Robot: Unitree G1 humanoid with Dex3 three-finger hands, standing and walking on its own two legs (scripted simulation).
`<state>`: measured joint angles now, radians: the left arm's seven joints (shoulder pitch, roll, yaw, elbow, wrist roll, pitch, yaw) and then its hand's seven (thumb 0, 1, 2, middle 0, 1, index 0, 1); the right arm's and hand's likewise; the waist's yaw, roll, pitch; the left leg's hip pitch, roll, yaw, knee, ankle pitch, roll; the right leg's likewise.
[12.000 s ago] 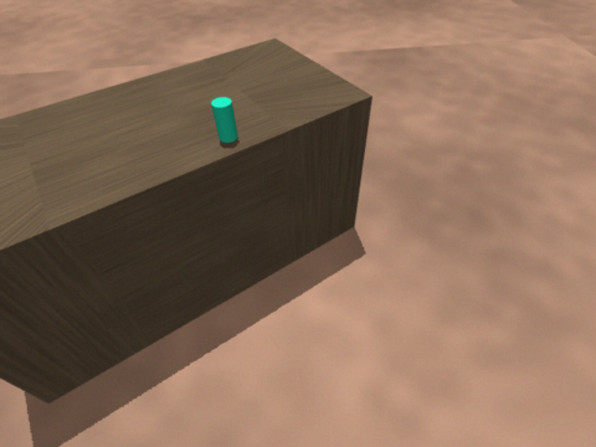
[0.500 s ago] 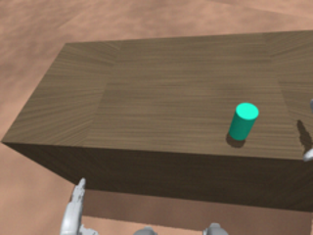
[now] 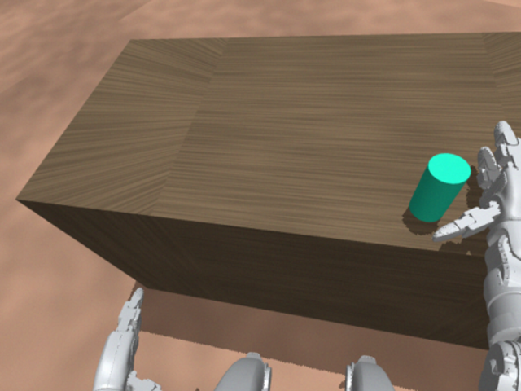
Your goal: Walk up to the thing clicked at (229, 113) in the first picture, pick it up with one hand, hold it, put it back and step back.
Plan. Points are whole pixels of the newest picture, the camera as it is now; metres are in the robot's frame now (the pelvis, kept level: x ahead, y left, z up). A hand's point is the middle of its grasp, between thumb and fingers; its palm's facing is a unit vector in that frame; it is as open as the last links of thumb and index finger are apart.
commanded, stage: close in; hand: right
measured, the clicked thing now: (436, 189) +0.44 -0.19 +0.02
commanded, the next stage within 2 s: rest palm in 0.18 s
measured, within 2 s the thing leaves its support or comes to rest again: leaves its support in 1.34 s
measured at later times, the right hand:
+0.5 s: hand (432, 188) +0.43 -0.18 +0.03, palm faces +0.14 +0.99 +0.01, open 17.6 cm
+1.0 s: hand (440, 185) +0.44 -0.20 +0.03, palm faces +0.14 +0.99 +0.01, open 12.0 cm
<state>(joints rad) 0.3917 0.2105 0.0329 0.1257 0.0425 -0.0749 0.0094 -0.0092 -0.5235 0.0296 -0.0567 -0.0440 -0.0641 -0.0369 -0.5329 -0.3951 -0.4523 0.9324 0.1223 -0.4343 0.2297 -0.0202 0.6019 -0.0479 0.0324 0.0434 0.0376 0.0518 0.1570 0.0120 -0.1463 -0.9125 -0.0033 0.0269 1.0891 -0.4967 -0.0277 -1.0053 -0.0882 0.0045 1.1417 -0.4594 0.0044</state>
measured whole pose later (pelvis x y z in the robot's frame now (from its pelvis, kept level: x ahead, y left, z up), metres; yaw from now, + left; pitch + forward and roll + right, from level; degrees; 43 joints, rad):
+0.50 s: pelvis +0.00 +0.01 +0.00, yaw +0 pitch +18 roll +2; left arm 0.41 0.22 0.07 0.05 0.04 -0.02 -0.01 -0.01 -0.56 0.06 -0.06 -0.04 -0.05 -0.06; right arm -0.51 -0.31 -0.39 0.86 0.09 -0.44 0.11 -0.02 0.60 -0.03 0.07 0.06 0.08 0.06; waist 0.15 0.01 -0.13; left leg -0.92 0.00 0.03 1.11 -0.51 -0.02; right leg -1.00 -0.09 0.00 1.14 -0.46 0.02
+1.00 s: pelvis +0.01 +0.01 +0.00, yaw +0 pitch +18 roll +2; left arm 0.42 0.24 0.08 0.05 0.03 0.01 -0.01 -0.01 -0.54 0.05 -0.05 -0.04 -0.05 -0.05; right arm -0.51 -0.32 -0.40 0.87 0.09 -0.43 0.12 -0.02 0.41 -0.29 0.83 0.55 0.83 0.56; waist 0.14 0.01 -0.14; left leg -0.89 0.00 0.02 1.08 -0.51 -0.02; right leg -0.97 -0.08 0.00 1.11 -0.46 0.01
